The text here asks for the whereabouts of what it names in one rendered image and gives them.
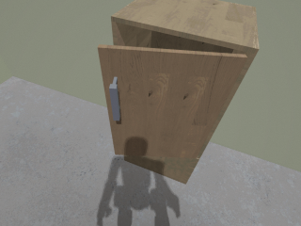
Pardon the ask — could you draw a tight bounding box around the handle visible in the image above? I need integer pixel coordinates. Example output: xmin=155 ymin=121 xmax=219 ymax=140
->
xmin=109 ymin=76 xmax=120 ymax=121

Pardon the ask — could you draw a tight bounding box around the cupboard door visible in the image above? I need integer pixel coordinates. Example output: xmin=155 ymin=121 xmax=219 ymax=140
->
xmin=97 ymin=44 xmax=247 ymax=158

